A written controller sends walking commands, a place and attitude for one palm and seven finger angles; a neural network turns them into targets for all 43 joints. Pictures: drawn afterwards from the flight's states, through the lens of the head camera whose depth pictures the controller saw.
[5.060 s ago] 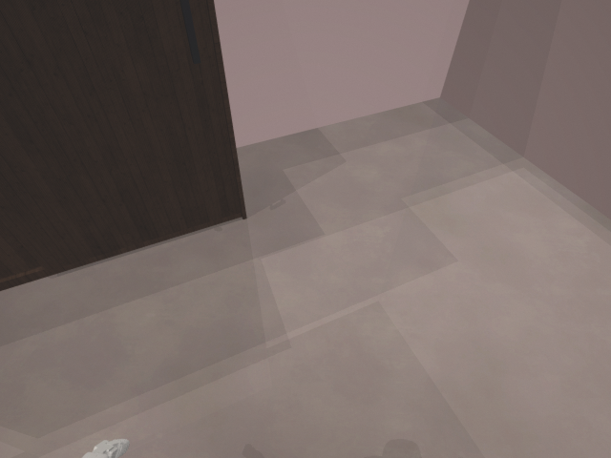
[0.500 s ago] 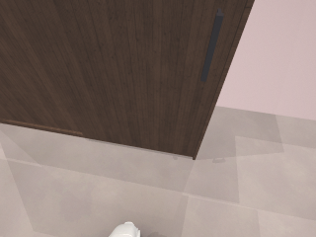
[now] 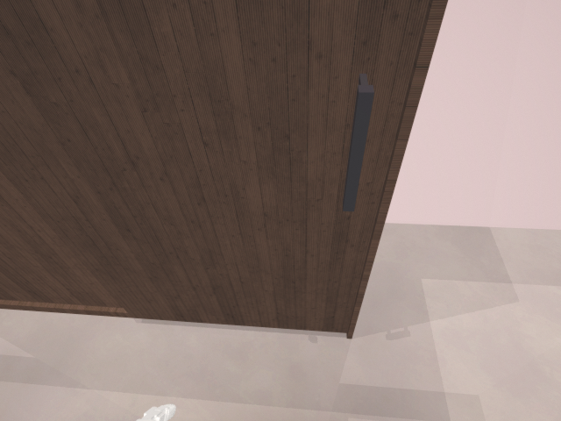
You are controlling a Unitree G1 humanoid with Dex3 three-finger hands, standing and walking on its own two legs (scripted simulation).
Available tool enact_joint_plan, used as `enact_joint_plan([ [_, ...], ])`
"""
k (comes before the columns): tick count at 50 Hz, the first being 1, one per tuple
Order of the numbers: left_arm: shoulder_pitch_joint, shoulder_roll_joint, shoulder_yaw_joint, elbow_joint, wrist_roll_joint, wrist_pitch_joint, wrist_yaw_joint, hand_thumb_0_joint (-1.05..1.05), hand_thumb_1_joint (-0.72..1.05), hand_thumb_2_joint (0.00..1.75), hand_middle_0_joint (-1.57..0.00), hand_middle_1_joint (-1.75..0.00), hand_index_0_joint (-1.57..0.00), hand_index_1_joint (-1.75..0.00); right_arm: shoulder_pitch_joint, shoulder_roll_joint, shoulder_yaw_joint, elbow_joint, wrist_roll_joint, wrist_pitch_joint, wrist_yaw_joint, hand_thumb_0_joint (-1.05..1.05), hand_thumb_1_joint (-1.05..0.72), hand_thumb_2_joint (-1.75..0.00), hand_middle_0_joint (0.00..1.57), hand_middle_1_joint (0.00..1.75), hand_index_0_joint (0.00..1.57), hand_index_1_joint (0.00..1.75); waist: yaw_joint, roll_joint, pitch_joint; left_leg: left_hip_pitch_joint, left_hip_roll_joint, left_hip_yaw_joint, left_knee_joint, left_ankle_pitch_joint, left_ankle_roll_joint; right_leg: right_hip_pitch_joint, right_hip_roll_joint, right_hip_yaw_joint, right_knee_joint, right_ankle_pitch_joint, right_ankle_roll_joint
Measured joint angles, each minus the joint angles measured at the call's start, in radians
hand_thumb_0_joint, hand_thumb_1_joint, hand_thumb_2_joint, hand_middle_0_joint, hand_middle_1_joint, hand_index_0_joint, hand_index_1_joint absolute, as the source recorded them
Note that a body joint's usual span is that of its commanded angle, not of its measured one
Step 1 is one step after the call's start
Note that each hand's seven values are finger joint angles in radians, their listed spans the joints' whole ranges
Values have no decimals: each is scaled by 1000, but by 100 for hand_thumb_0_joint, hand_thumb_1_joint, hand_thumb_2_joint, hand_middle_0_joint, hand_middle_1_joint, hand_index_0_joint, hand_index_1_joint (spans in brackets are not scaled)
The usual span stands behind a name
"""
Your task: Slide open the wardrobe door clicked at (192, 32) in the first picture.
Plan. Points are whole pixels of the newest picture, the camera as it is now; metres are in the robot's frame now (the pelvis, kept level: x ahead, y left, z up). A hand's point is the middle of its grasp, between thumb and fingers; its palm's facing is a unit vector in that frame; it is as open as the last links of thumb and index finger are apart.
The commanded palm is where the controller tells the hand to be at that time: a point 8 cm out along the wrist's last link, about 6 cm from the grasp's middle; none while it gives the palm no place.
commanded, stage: come to a stop and stand still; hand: right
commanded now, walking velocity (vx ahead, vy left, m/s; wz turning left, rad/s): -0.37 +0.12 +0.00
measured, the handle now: (354, 149) +0.50 -0.11 +0.12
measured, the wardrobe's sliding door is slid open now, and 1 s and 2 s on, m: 0.00 0.00 0.00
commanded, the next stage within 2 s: none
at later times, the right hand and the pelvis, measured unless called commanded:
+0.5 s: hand out of the picture +0.06 -0.13 -0.15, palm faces +0.03 +0.96 -0.28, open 7.4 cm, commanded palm none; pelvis +0.00 +0.06 +0.00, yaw +1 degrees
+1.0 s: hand out of the picture -0.02 -0.16 -0.17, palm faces +0.06 +0.98 -0.20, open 7.4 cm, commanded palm none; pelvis -0.02 +0.02 +0.01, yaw +0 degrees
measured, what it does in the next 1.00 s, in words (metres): steps on the spot: left foot, then right foot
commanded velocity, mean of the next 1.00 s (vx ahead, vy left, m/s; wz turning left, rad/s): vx -0.04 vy -0.05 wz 0.00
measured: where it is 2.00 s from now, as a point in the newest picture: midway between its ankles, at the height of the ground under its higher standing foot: outside the picture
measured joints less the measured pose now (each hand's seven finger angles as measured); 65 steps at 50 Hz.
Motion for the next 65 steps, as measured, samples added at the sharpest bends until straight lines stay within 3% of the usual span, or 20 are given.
enact_joint_plan([
  [3,3,-12,-17,10,-5,11,22,0,91,90,-20,-30,-20,-30,-12,7,3,5,1,22,-9,0,-92,-90,20,30,19,30,-4,2,12,-95,14,-43,157,-20,-21,51,11,-11,-58,1,-6],
  [7,-7,-12,0,18,-21,29,43,-1,94,90,-20,-30,-20,-30,-39,11,1,-29,-1,45,-14,0,-91,-90,20,30,19,30,-2,-1,34,-179,43,-78,146,40,-46,94,19,-20,-141,37,-8],
  [12,-9,7,20,15,-14,63,39,-1,94,90,-20,-30,-20,-30,-82,-10,-23,-83,-8,74,-16,0,-91,-90,20,30,19,30,10,-14,58,-263,35,-99,222,55,-53,97,-8,-15,-148,45,11],
  [17,8,33,39,18,-5,88,26,0,92,90,-20,-30,-20,-30,-116,-23,-33,-125,-5,69,-17,0,-91,-90,20,30,19,30,19,-43,61,-214,33,-72,84,90,-40,76,-37,-5,-100,33,44],
  [20,34,44,46,14,-11,98,15,0,92,90,-20,-30,-20,-30,-105,-32,-26,-147,-13,40,-17,0,-91,-90,20,30,19,30,16,-39,37,-128,50,-70,-136,245,-28,33,-33,-10,-13,-15,70],
  [23,51,71,57,9,-12,127,8,1,91,90,-20,-30,-20,-30,-111,-5,-10,-141,-18,38,-13,0,-91,-90,20,30,19,30,25,-84,31,-144,42,-54,-98,215,-2,-41,5,92,184,-202,77],
  [26,74,83,59,12,-5,140,-4,1,91,90,-20,-30,-20,-30,-104,16,-4,-144,-16,44,-12,0,-91,-90,20,30,20,30,24,-93,10,-133,48,-54,-154,239,2,-96,46,138,387,-163,82],
  [28,94,85,56,14,-3,135,-9,1,91,90,-20,-30,-20,-30,-103,20,-3,-146,-14,45,-12,0,-91,-90,20,30,20,30,25,-88,0,-124,54,-53,-200,269,3,-101,52,142,437,-116,94],
  [34,141,75,41,27,-8,125,-12,1,91,90,-20,-30,-20,-30,-99,8,-6,-150,-18,32,-10,0,-91,-90,20,30,20,30,6,-53,-17,-119,70,-50,-277,323,1,5,36,129,242,-150,110],
  [38,144,66,28,30,-14,108,-5,1,91,90,-20,-30,-20,-30,-93,-8,-12,-132,-18,34,-6,0,-91,-90,20,30,20,30,-6,-39,-19,-136,70,-46,-283,341,-13,98,32,117,30,-143,98],
  [41,149,54,17,32,-14,80,4,1,91,90,-20,-30,-20,-30,-86,-22,-17,-107,-7,51,-9,0,-91,-90,20,30,20,30,1,-33,-24,-166,64,-41,-235,325,-31,167,29,112,-134,-73,80],
  [45,161,9,-6,50,-10,70,17,1,91,90,-20,-30,-20,-30,-76,-40,-17,-63,-7,71,-8,0,-91,-90,20,30,20,30,5,1,-30,-155,63,-66,-198,226,-36,189,45,106,-152,-64,56],
  [49,163,-16,-19,76,-12,62,34,2,92,90,-20,-30,-20,-30,-66,-39,-3,-36,-4,57,-4,0,-91,-90,20,30,19,30,3,17,-27,-98,58,-79,-235,272,-33,211,69,93,-181,-50,47],
  [54,148,-1,-17,103,-22,55,33,2,93,90,-20,-30,-20,-30,-66,4,19,3,0,37,-8,0,-91,-90,20,30,19,30,12,-32,-7,-59,44,-79,-292,300,-42,225,57,90,-183,-54,45],
  [61,158,-13,-24,128,-24,44,29,1,92,90,-20,-30,-20,-30,-65,24,29,26,1,31,-15,1,-92,-90,20,30,19,30,21,-32,-10,-44,40,-81,-322,314,-41,241,56,86,-212,-41,45],
  [65,168,-3,-30,84,-21,33,22,2,92,90,-20,-30,-20,-30,-60,24,44,12,-4,-1,-32,1,-92,-90,20,30,20,30,34,-40,2,-83,43,-76,-265,297,-39,190,53,92,-135,-69,45],
])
